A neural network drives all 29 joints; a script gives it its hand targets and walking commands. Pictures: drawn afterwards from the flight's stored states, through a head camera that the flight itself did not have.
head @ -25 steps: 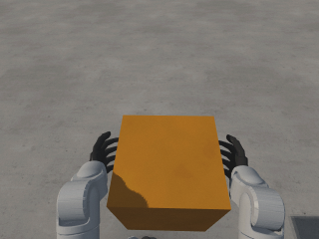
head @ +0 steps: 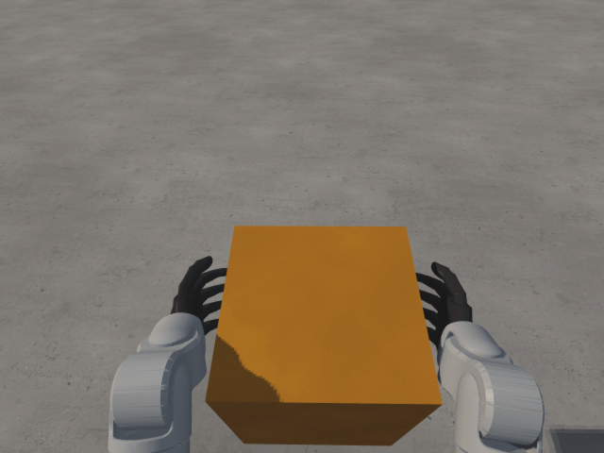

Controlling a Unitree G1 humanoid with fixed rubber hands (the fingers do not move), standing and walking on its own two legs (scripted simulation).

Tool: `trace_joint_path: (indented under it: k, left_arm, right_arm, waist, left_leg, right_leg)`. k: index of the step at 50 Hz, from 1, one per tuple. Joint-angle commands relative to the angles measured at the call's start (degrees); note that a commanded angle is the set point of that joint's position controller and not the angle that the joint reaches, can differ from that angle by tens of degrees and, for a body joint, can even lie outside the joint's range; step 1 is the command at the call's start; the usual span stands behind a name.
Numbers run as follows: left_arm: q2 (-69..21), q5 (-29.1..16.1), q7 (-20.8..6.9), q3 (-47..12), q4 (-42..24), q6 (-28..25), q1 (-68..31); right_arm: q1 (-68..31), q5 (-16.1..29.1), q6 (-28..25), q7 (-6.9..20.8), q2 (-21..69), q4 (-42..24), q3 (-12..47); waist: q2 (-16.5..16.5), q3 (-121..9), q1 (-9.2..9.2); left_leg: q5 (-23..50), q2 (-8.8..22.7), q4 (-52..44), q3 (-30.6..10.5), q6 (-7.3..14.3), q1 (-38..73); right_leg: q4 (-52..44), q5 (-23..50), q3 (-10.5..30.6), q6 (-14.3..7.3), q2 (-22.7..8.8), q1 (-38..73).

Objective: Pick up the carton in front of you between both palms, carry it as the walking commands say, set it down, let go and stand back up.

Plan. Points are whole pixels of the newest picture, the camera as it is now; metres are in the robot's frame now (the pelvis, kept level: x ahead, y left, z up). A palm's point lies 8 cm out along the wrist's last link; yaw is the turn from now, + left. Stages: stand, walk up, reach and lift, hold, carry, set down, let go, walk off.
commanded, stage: carry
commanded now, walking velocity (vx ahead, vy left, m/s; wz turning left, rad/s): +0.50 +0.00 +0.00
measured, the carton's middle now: (318, 343) +0.26 -0.01 +0.03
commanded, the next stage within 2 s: none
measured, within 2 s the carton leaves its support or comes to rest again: neither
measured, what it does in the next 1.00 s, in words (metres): walks ahead: left foot, then right foot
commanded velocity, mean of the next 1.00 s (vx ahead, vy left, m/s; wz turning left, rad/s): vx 0.50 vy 0.00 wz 0.00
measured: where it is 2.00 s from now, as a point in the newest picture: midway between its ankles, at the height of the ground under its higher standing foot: (319, 221)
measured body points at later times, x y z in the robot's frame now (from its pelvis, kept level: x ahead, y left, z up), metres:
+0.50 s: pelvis +0.34 +0.03 +0.00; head +0.33 +0.04 +0.45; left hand +0.60 +0.17 +0.07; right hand +0.59 -0.13 +0.08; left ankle +0.44 +0.11 -0.72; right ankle +0.14 -0.10 -0.66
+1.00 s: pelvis +0.67 -0.02 +0.01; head +0.66 -0.03 +0.46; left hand +0.93 +0.13 +0.10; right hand +0.93 -0.17 +0.09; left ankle +0.48 +0.11 -0.66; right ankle +0.76 -0.09 -0.72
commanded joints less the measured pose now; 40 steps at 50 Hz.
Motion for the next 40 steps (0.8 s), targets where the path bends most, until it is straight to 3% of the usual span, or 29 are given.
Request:
trace_joint_path:
  k: [1, 2, 3, 4, 6, 9, 11, 12, 13, 14, 17, 19, 20, 21, 22, 23, 24, 26, 27, 29, 30, 31, 32, 33, 34, 35, 36, 39, 40]
  left_arm:
    - [-43.8, -17.6, -8.7, -34.4, -3.0, 1.7, -18.5]
    - [-47.0, -19.7, -9.4, -35.5, -4.1, 2.0, -20.5]
    - [-48.8, -18.5, -9.6, -36.2, -3.8, 1.9, -21.8]
    - [-50.8, -18.7, -10.2, -35.6, -2.6, 1.5, -21.2]
    - [-53.5, -20.2, -10.5, -37.9, -6.4, 0.4, -24.8]
    - [-52.7, -21.9, -11.1, -39.0, -5.2, 0.6, -24.8]
    - [-51.6, -22.2, -11.2, -38.2, -3.9, 0.7, -24.0]
    - [-49.9, -20.5, -11.1, -37.5, -4.2, 1.0, -22.1]
    - [-50.2, -22.0, -11.1, -39.2, -4.1, 1.1, -23.4]
    - [-50.4, -21.8, -11.1, -37.2, -3.1, 1.3, -22.0]
    - [-48.1, -20.2, -10.4, -38.6, -3.0, 1.4, -23.0]
    - [-46.6, -18.7, -9.8, -37.1, -0.5, 1.6, -21.0]
    - [-47.7, -18.2, -9.5, -37.7, -2.9, 1.5, -21.8]
    - [-48.3, -17.7, -9.3, -38.1, -2.1, 1.4, -21.5]
    - [-47.2, -18.3, -9.6, -37.5, -3.4, 1.5, -21.8]
    - [-48.1, -18.6, -9.6, -38.8, -4.0, 2.0, -23.3]
    - [-48.9, -18.9, -9.5, -39.5, -4.7, 1.7, -24.4]
    - [-52.4, -18.1, -10.0, -39.2, -1.2, 0.4, -22.8]
    - [-55.9, -19.2, -10.3, -39.4, -2.1, -1.0, -23.1]
    - [-57.3, -18.3, -10.3, -40.3, -1.7, -2.4, -23.3]
    - [-58.0, -19.9, -10.3, -41.5, -1.7, -3.0, -23.5]
    - [-58.5, -17.8, -10.3, -41.4, -2.6, -4.1, -21.7]
    - [-57.6, -18.2, -10.0, -41.5, -2.8, -4.1, -21.1]
    - [-56.1, -17.5, -9.9, -41.0, -2.7, -4.2, -19.6]
    - [-55.7, -16.0, -9.5, -40.3, -1.1, -4.0, -16.1]
    - [-54.2, -15.4, -9.1, -39.7, -0.2, -3.5, -15.2]
    - [-53.3, -15.4, -8.7, -40.8, -2.6, -3.4, -16.8]
    - [-51.0, -17.5, -8.9, -41.2, -5.8, -2.3, -19.0]
    - [-49.2, -16.9, -8.8, -39.3, -5.5, -2.1, -17.5]
  right_arm:
    - [-22.9, 19.0, 2.0, 9.3, 41.6, -2.7, 39.4]
    - [-21.9, 18.8, 1.7, 9.7, 43.1, -3.1, 38.4]
    - [-23.0, 18.9, 1.6, 10.4, 45.6, -2.2, 38.3]
    - [-25.6, 19.1, 1.6, 10.7, 46.7, -2.4, 40.0]
    - [-25.8, 19.8, 0.3, 11.2, 50.4, -2.0, 40.2]
    - [-22.0, 17.2, -0.6, 10.3, 48.3, -2.0, 37.5]
    - [-24.4, 16.6, -0.4, 9.5, 47.2, -2.9, 38.8]
    - [-22.2, 16.5, 0.0, 9.6, 48.6, -1.1, 38.8]
    - [-21.5, 16.0, 0.0, 9.4, 47.0, -1.3, 37.9]
    - [-21.6, 16.5, 0.0, 9.4, 46.6, -2.2, 37.4]
    - [-21.7, 16.8, 0.4, 9.9, 45.3, -0.4, 37.6]
    - [-21.6, 16.3, 0.9, 10.2, 44.0, -0.2, 36.7]
    - [-21.5, 18.0, 0.7, 10.6, 45.2, -2.1, 37.1]
    - [-21.5, 17.4, 0.8, 10.6, 44.3, -1.6, 37.4]
    - [-19.4, 17.1, 1.1, 10.6, 45.1, 1.7, 35.8]
    - [-19.7, 17.2, 0.4, 11.1, 44.5, 1.5, 34.9]
    - [-19.9, 18.1, 0.0, 11.7, 47.0, 2.9, 35.6]
    - [-21.5, 18.8, -1.3, 12.2, 50.0, 1.6, 37.3]
    - [-22.2, 19.3, -2.0, 12.4, 51.9, 0.6, 38.3]
    - [-23.8, 19.9, -3.5, 13.0, 54.9, 0.6, 39.3]
    - [-22.3, 20.1, -4.3, 13.1, 54.4, 0.6, 39.4]
    - [-23.7, 20.7, -4.9, 13.1, 53.9, -2.6, 40.9]
    - [-22.0, 20.4, -5.0, 13.0, 54.3, -1.4, 39.6]
    - [-20.2, 20.0, -4.8, 12.8, 52.6, -0.3, 39.5]
    - [-19.1, 19.8, -4.6, 12.8, 51.4, -1.5, 39.0]
    - [-17.5, 18.3, -4.4, 13.0, 49.3, -1.4, 39.0]
    - [-17.0, 19.1, -4.1, 12.9, 49.5, -0.3, 38.0]
    - [-18.1, 18.7, -3.5, 12.1, 45.5, -3.4, 37.4]
    - [-19.3, 19.6, -3.0, 11.9, 44.1, -5.6, 39.2]
  waist:
    - [-25.3, -16.5, 1.79]
    - [-15.7, -16.1, 1.87]
    - [-9.6, -13.9, 1.05]
    - [-8.2, -12.7, 0.92]
    - [-9.8, -12.7, 0.95]
    - [-7.7, -11.4, 1.07]
    - [-12.3, -7.4, 1.13]
    - [-10.4, -7.0, 0.49]
    - [-9.9, -5.7, 1.44]
    - [-12.1, -5.6, 1.06]
    - [-10.3, -1.6, 1.51]
    - [-11.8, -1.1, 0.64]
    - [-14.6, -4.8, -0.55]
    - [-6.7, -10.7, -1.08]
    - [-2.0, -11.8, -2.51]
    - [16.3, -15.9, -2.12]
    - [15.3, -15.0, -1.15]
    - [5.0, -14.1, -1.10]
    - [-1.0, -15.4, -0.44]
    - [-1.4, -13.5, -0.52]
    - [-1.2, -13.6, -1.01]
    - [1.8, -13.9, -0.56]
    - [2.5, -14.0, -0.94]
    - [5.7, -11.4, -0.75]
    - [4.0, -10.3, -0.86]
    - [6.0, -7.5, -0.70]
    - [5.4, -6.3, -0.78]
    - [6.0, -4.3, -0.93]
    - [3.5, -3.1, -0.79]
  left_leg:
    - [0.1, -8.3, 38.5, -3.8, 1.0, -38.9]
    - [0.4, -3.4, 41.4, -7.7, 3.7, -38.7]
    - [4.4, -1.2, 39.3, -9.2, 4.7, -38.8]
    - [9.3, 0.8, 31.5, -9.3, 4.7, -36.9]
    - [11.8, 0.7, 25.1, -9.1, 4.2, -34.6]
    - [12.1, -1.0, 15.0, -4.6, 3.0, -36.2]
    - [16.8, 0.2, 8.9, -3.9, 2.8, -38.5]
    - [18.9, -0.4, 5.1, -2.7, 2.2, -36.7]
    - [19.1, -1.6, 0.5, -0.6, 2.1, -36.8]
    - [23.5, -1.8, -1.9, 0.6, 2.3, -35.4]
    - [23.1, -3.3, -6.7, 3.7, 3.0, -33.3]
    - [26.0, -4.1, -6.9, 4.5, 4.5, -28.1]
    - [26.2, -2.8, -11.4, 2.3, 4.8, -20.5]
    - [19.3, -7.2, -11.1, 7.3, 4.2, -5.9]
    - [15.7, -3.7, -12.0, 1.9, 4.6, 3.6]
    - [0.2, 13.2, -22.8, -28.5, 11.3, 11.8]
    - [4.7, 18.3, -27.8, -37.3, 14.5, 12.0]
    - [19.4, 14.9, -23.5, -26.0, 13.2, 6.1]
    - [17.9, 12.8, -22.8, -22.6, 11.6, 5.8]
    - [22.0, 12.7, -25.4, -13.7, 10.9, 0.6]
    - [24.9, 12.7, -25.4, -15.3, 11.7, 4.2]
    - [23.3, 11.4, -25.8, -11.4, 11.5, 3.1]
    - [20.2, 12.2, -26.6, -12.1, 12.1, 4.7]
    - [25.2, 10.8, -26.4, -8.0, 10.9, 3.4]
    - [28.6, 9.3, -27.6, -5.8, 10.2, 2.9]
    - [31.1, 6.4, -26.6, -1.7, 9.4, 2.7]
    - [38.9, 7.1, -26.2, -3.3, 8.9, 4.4]
    - [33.2, 7.6, -27.7, -1.6, 10.0, 3.1]
    - [34.5, 7.5, -28.8, -1.0, 10.1, 2.3]
  right_leg:
    - [-19.3, 1.0, 38.6, -9.8, -19.4, 45.5]
    - [-16.6, 6.9, 30.8, -9.1, -20.0, 41.3]
    - [-17.0, 6.8, 27.9, -8.2, -19.3, 34.3]
    - [-18.0, 5.0, 21.8, -3.6, -16.8, 31.4]
    - [-19.4, 3.8, 16.9, -2.1, -14.4, 29.9]
    - [-23.7, -5.8, 15.0, -4.9, -13.9, 29.8]
    - [-25.1, -3.2, 13.4, -4.8, -13.4, 28.9]
    - [-25.0, -1.4, 8.8, -4.8, -12.9, 29.3]
    - [-24.0, 3.1, 8.9, -4.5, -11.5, 31.4]
    - [-22.8, 7.0, 4.6, -3.5, -10.5, 30.7]
    - [-23.5, 5.2, 4.6, -2.9, -10.7, 32.0]
    - [-18.9, 14.3, 3.1, -2.1, -11.1, 30.7]
    - [-11.1, 17.9, -1.0, -0.1, -9.4, 30.3]
    - [-0.7, 15.8, -2.6, 0.8, -6.1, 25.1]
    - [9.6, 7.8, -3.7, 1.9, -3.8, 16.1]
    - [26.6, -9.1, -1.6, 4.8, 3.4, 1.8]
    - [37.4, -21.8, 6.1, 3.9, 3.3, -5.3]
    - [42.0, -19.0, 11.8, 2.9, -1.6, -5.8]
    - [37.1, -14.8, 13.4, 2.2, -2.4, -7.3]
    - [30.3, -12.6, 11.7, 3.1, -4.3, -5.6]
    - [26.4, -13.0, 10.9, 3.0, -3.5, -6.5]
    - [25.5, -10.0, 10.6, 3.6, -3.6, -6.6]
    - [22.6, -9.8, 10.2, 3.4, -3.3, -7.4]
    - [20.1, -7.0, 8.9, 4.2, -3.6, -8.2]
    - [18.5, -3.8, 6.3, 4.0, -3.0, -7.9]
    - [13.9, -2.2, 5.4, 4.2, -2.6, -9.0]
    - [13.4, -0.4, 4.4, 3.9, -1.6, -9.8]
    - [4.5, 1.7, 2.8, 3.6, -1.8, -7.5]
    - [2.0, 2.8, 2.7, 2.8, -0.4, -5.7]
